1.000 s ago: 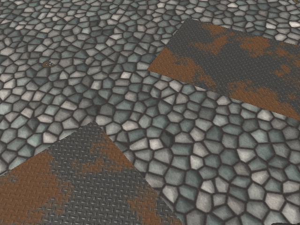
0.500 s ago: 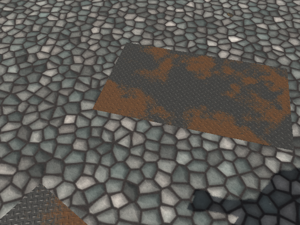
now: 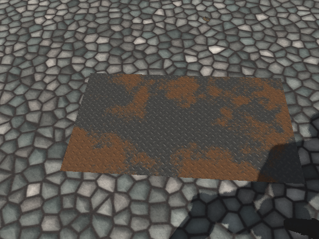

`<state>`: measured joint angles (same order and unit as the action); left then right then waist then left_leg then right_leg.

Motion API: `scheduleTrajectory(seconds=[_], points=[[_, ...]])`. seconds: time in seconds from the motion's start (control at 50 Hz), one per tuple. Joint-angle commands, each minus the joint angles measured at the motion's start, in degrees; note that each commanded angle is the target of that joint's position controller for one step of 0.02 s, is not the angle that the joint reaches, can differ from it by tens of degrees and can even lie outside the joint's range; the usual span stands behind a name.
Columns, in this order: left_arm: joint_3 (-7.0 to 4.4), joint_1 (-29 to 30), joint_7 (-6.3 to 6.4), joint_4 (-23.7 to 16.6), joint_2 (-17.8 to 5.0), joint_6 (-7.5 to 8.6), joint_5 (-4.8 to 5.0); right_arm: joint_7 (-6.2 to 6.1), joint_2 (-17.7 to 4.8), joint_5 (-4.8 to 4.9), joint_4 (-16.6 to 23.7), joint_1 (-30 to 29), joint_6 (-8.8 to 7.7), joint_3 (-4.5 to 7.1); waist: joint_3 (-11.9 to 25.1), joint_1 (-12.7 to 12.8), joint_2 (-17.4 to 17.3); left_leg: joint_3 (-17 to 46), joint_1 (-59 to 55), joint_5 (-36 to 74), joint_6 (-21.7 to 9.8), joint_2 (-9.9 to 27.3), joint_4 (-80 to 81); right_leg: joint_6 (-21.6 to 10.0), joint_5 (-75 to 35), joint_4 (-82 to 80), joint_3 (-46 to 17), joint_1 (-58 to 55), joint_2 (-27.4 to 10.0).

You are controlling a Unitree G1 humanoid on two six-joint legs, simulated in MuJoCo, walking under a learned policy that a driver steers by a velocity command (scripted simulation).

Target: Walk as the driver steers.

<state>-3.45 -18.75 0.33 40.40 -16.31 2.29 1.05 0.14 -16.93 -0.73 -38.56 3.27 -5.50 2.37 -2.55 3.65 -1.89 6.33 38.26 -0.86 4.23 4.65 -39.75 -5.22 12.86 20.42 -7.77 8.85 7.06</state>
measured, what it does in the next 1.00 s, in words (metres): walks ahead, turning right: left foot, then right foot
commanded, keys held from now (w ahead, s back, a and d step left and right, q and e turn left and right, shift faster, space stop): w+e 0.62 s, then w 0.10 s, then w+q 0.28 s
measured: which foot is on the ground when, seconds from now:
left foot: up 0.00-0.12, down 0.14-0.68, up 0.70-1.00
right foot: down 0.00-0.14, up 0.16-0.66, down 0.68-1.00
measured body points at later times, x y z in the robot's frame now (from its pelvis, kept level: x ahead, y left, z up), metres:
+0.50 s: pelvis +0.27 +0.03 +0.00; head +0.30 +0.02 +0.45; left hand +0.54 +0.22 -0.08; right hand +0.21 -0.25 -0.12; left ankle +0.23 +0.15 -0.75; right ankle +0.36 -0.17 -0.68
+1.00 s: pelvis +0.51 -0.13 +0.00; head +0.53 -0.14 +0.45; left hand +0.69 +0.10 -0.11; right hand +0.54 -0.43 -0.11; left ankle +0.73 -0.02 -0.67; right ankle +0.44 -0.17 -0.75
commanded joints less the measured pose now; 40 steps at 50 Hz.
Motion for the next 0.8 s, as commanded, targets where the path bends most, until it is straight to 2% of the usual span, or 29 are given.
scheduleTrajectory(seconds=[0.02, 0.06, 0.1, 0.12, 0.14, 0.16, 0.18, 0.2, 0.22, 0.24, 0.26, 0.28, 0.3, 0.34, 0.4, 0.48, 0.56, 0.58, 0.62, 0.64, 0.66, 0.68, 0.7, 0.72, 0.74, 0.76, 0.78, 0.8], points=[[-2.86, -1.4, 0.60, -2.6, -10.0, 0.33, 0.49, 0.60, -3.7, 0.88, 4.7, -5.7, -1.07, 0.72, 2.8, 0.7, 6.6, -3.0, -10.6, 6.1, 0.1, -4.7, 7.4, -7.1, -10.3, -3.9, -9.9, 5.5, -11.5], [-2.75, -2.1, 0.76, -2.2, -9.3, 0.02, 0.66, 1.01, -5.3, 1.11, 5.0, -5.9, -1.51, 1.41, 3.0, 0.3, 7.2, -1.3, -11.0, 3.1, -1.1, -4.9, 10.6, -6.4, -7.7, -0.5, -13.9, 1.3, -13.1], [-2.92, -1.2, 0.89, -2.4, -9.3, -0.29, 0.42, 1.15, -6.7, 1.31, 4.5, -3.4, -2.02, 2.24, 3.1, -1.6, 9.0, -1.2, -14.1, -1.9, -3.0, -4.9, 11.9, -5.4, -8.6, 3.0, -17.0, -0.9, -14.2], [-2.69, -0.3, 0.84, -2.7, -8.4, -0.43, 0.31, 0.95, -7.4, 1.22, 3.5, 0.8, -2.27, 2.85, 4.4, -4.0, 9.3, -2.2, -19.8, -2.1, -4.5, -5.0, 14.1, -4.3, -10.4, 6.3, -16.7, -0.3, -13.0], [-1.81, 0.0, 0.61, -3.3, -6.0, -0.28, -0.03, 0.57, -9.1, 0.47, 2.6, 6.9, -2.58, 3.71, 9.4, -7.0, 7.8, 0.0, -30.7, -2.6, -7.1, -1.4, 13.9, -2.4, -11.0, 15.2, -14.1, 2.5, -10.1], [-0.52, -1.9, 0.57, -4.4, -2.4, -0.15, -1.26, 0.03, -12.4, 0.04, 2.0, 15.7, -2.40, 4.50, 18.0, -9.4, -0.6, 11.2, -46.2, -5.2, -10.4, 9.2, 13.2, 0.1, 3.7, 32.1, -7.9, 10.6, -5.4], [-0.06, -9.8, 0.53, -5.9, -1.7, 0.35, 1.19, 0.67, -15.5, -0.23, -0.4, 18.5, -1.60, 5.27, 21.8, -5.2, -20.8, 39.3, -58.8, -21.3, -19.4, 19.9, 20.0, 3.0, 22.9, 48.1, -2.8, 30.6, -0.7], [-1.17, -8.0, 0.81, -3.9, -7.9, 0.18, 1.68, 0.81, -9.3, 0.83, 1.3, 15.8, -1.38, 4.03, 16.0, -6.8, -11.1, 39.2, -54.6, -32.5, -17.8, 18.9, 22.6, 4.1, 18.7, 54.3, -4.2, 35.9, -5.4], [-1.96, -1.4, 0.73, -4.7, -10.3, -0.16, 1.06, 0.44, -6.3, 0.91, 1.7, 13.4, -0.97, 3.20, 9.3, -8.3, -5.6, 28.7, -47.7, -29.5, -15.2, 16.3, 23.0, 4.5, 13.0, 55.1, -2.3, 36.8, -7.1], [-1.98, 1.4, 0.78, -5.3, -9.5, -0.42, 0.39, 0.38, -5.6, 0.34, 1.8, 11.0, -0.65, 2.73, 5.9, -7.3, -1.7, 21.6, -41.2, -21.2, -14.1, 13.8, 23.7, 4.9, 9.2, 53.9, -0.9, 34.6, -8.9], [-2.12, 3.2, 0.56, -6.1, -8.6, -0.39, -0.07, 0.29, -4.6, 0.16, 1.2, 9.7, -0.48, 2.43, 3.1, -6.4, -1.6, 16.5, -36.8, -15.0, -14.0, 11.7, 24.9, 5.0, 6.9, 51.4, -0.8, 33.8, -10.4], [-2.08, 2.8, 0.17, -6.3, -7.5, -0.55, 0.30, 0.12, -4.2, -0.14, 0.8, 9.3, -0.62, 2.20, 2.5, -5.3, -3.4, 12.1, -33.8, -11.5, -13.4, 10.2, 26.2, 4.9, 5.4, 49.8, -0.3, 31.3, -11.8], [-1.90, 2.4, -0.04, -6.3, -6.3, -0.81, 0.62, 0.10, -3.8, 0.03, 0.2, 9.3, -0.85, 2.21, 2.3, -4.9, -4.5, 9.1, -32.6, -9.5, -13.6, 9.3, 27.5, 5.0, 4.8, 48.6, 0.6, 30.3, -12.3], [-1.49, 3.6, -0.21, -7.0, -4.5, -1.28, 0.52, 0.12, -4.7, 0.48, -1.1, 9.8, -1.26, 2.57, 1.6, -4.8, -4.0, 4.8, -31.8, -5.2, -14.7, 9.5, 29.3, 5.5, 3.5, 46.1, 1.5, 31.5, -13.0], [-1.06, 6.6, -0.45, -8.1, -3.7, -1.33, 0.20, 0.01, -6.8, 0.37, -2.7, 10.4, -1.16, 3.25, 1.1, -5.2, -2.2, -0.4, -33.7, 1.3, -15.5, 10.3, 30.5, 6.3, -2.1, 39.4, 1.8, 34.2, -13.7], [-0.41, 12.6, -1.83, -9.2, -2.7, -0.49, 0.25, -0.26, -8.4, 0.71, -4.2, 10.9, -0.38, 3.41, -0.2, -7.3, -1.5, -8.6, -35.0, 5.3, -13.7, 8.7, 30.5, 5.7, -12.9, 26.4, 5.1, 31.3, -13.0], [-0.15, 18.5, -3.24, -11.6, -2.5, -0.32, 0.51, -0.34, -10.4, 1.67, -6.3, 14.1, 0.72, 3.90, -2.2, -8.9, -1.3, -12.2, -39.8, 8.1, -12.5, 10.5, 29.3, 3.7, -11.8, 18.5, 8.5, 29.9, -11.8], [-0.34, 19.0, -3.51, -12.1, -3.0, -0.36, 0.49, -0.35, -11.0, 2.00, -6.6, 14.2, 1.07, 4.08, -2.3, -8.5, -1.6, -13.0, -41.3, 11.9, -12.0, 11.0, 27.9, 2.8, -9.6, 17.3, 9.4, 29.1, -11.2], [-1.35, 16.7, -3.67, -12.3, -4.9, -0.71, 0.09, -0.69, -12.8, 2.55, -6.6, 13.8, 1.73, 4.64, 0.3, -5.9, -3.5, -15.4, -43.4, 30.6, -10.9, 11.2, 21.0, 0.4, -3.6, 16.0, 12.4, 22.9, -7.8], [-2.24, 12.3, -3.54, -11.5, -6.4, -0.93, -0.16, -0.87, -13.5, 2.83, -6.7, 14.0, 2.10, 4.79, 3.3, -3.0, -3.9, -16.3, -42.9, 39.1, -10.4, 10.8, 13.9, -1.2, -1.5, 14.9, 13.5, 16.0, -5.4], [-3.82, 3.1, -2.98, -9.1, -8.7, -1.13, -0.05, -1.04, -12.8, 2.99, -6.7, 13.6, 2.32, 4.38, 8.0, 2.3, -2.4, -17.8, -38.2, 39.8, -9.0, 9.3, 3.0, -3.4, -5.5, 10.8, 13.6, 2.3, -3.3], [-5.37, -6.7, -1.83, -6.7, -12.4, -1.66, 0.13, -1.13, -9.9, 1.55, -6.0, 14.4, 1.96, 3.08, 13.4, 6.4, 2.9, -17.7, -23.9, 21.6, -6.9, 7.0, -13.6, -6.3, -6.9, 10.6, 3.7, -16.2, -9.1], [-5.56, -4.3, -1.43, -7.2, -18.4, -1.01, 0.35, -0.12, -1.8, -0.40, -2.9, 20.3, 0.62, 0.32, 19.3, -1.6, 17.7, -13.1, -0.2, -31.7, -3.8, -4.2, -33.5, -16.5, 2.1, 5.0, -29.3, -32.2, -25.0], [-4.16, -6.6, -1.69, -8.0, -13.0, -0.26, 0.10, 0.66, -7.7, 1.72, -3.7, 15.6, -1.05, 1.35, 25.3, 3.5, 10.6, -1.8, 4.1, -32.2, -4.1, -3.9, -39.2, -17.7, 7.9, -2.1, -37.8, -32.7, -27.8], [-3.27, -4.1, -1.92, -7.0, -10.6, 0.46, -0.53, 0.95, -9.7, 3.92, -2.1, 10.4, -1.58, 2.02, 16.1, 3.6, 8.4, -2.5, 7.9, -27.2, -4.9, -1.4, -39.0, -14.6, 3.0, -2.7, -27.8, -26.3, -26.3], [-2.70, -0.4, -1.91, -6.8, -9.1, 0.86, -0.38, 0.63, -8.8, 3.52, -2.1, 9.1, -1.76, 1.61, 10.9, 1.2, 4.7, -3.0, 6.1, -22.1, -5.3, 1.5, -34.6, -12.3, -3.4, -2.7, -19.7, -17.7, -23.9], [-2.05, 3.1, -1.89, -6.8, -7.2, 1.11, -0.75, 0.34, -8.4, 2.34, -2.9, 8.8, -1.49, 1.73, 7.8, -0.8, 3.8, -3.1, 3.1, -19.1, -5.0, 3.3, -30.8, -10.7, -9.6, -3.5, -14.0, -10.6, -21.8], [-1.42, 4.8, -1.86, -6.9, -5.6, 1.54, -1.41, 0.44, -8.4, 2.17, -3.7, 10.7, -0.70, 1.92, 6.7, -2.8, 4.7, -2.4, -0.8, -16.7, -4.8, 4.5, -29.2, -9.9, -13.7, -5.2, -10.1, -5.9, -20.2]])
